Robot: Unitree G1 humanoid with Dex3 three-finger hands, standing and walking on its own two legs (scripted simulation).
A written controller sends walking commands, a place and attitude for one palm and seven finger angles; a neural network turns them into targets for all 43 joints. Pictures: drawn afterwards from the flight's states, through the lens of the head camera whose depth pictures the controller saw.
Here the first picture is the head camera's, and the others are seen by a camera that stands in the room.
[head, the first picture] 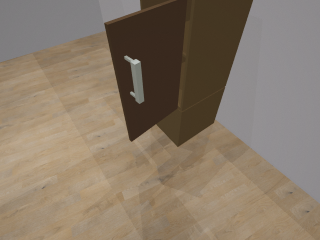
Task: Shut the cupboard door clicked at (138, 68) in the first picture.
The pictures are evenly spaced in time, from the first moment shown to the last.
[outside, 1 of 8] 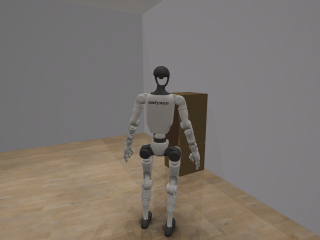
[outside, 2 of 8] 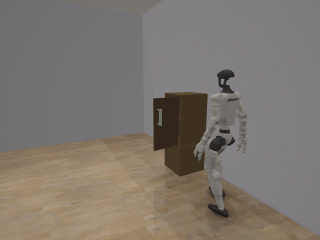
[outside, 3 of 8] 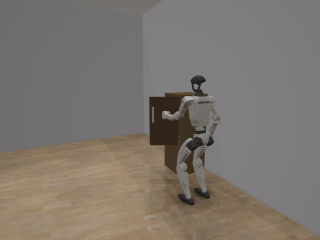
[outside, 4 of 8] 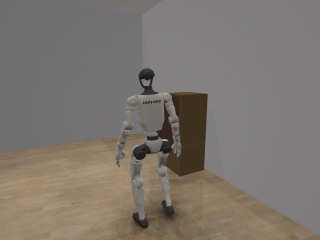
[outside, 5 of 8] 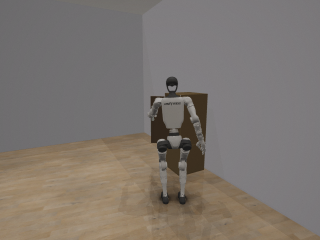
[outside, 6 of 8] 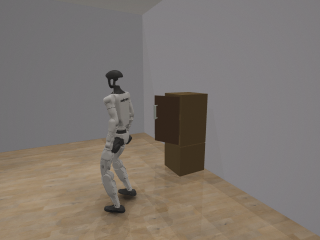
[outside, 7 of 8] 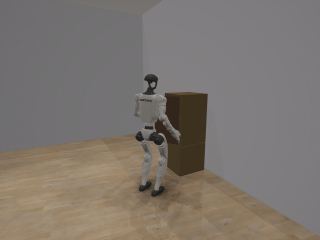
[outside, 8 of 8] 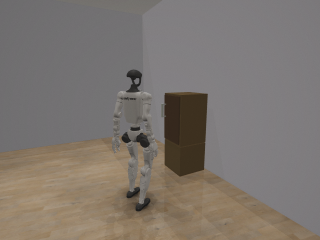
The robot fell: no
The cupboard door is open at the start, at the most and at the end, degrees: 97 97 0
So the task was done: yes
